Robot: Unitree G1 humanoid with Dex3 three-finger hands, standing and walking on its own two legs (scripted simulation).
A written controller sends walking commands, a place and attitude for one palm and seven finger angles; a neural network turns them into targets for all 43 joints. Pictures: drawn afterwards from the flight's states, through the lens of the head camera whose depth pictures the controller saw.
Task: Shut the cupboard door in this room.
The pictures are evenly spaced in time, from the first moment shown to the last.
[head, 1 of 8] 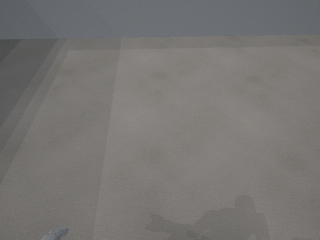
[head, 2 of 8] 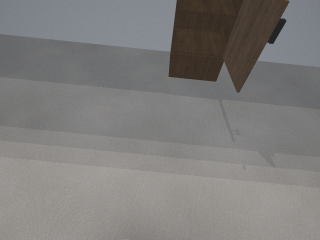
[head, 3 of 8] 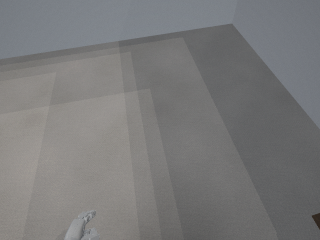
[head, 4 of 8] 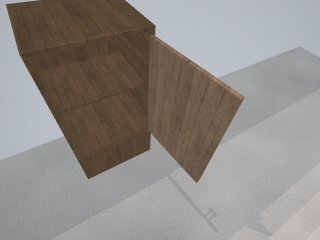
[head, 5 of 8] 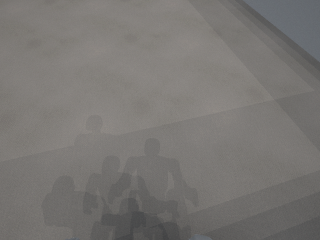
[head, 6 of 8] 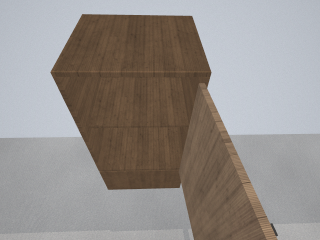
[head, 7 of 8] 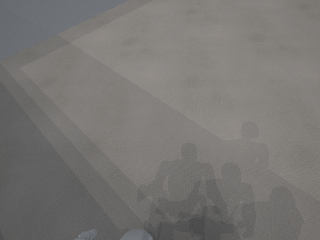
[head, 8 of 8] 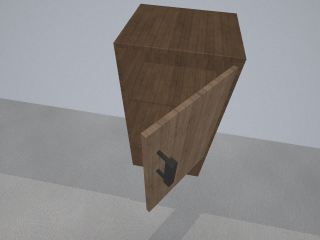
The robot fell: no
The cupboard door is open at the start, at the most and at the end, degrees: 98 99 55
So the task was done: no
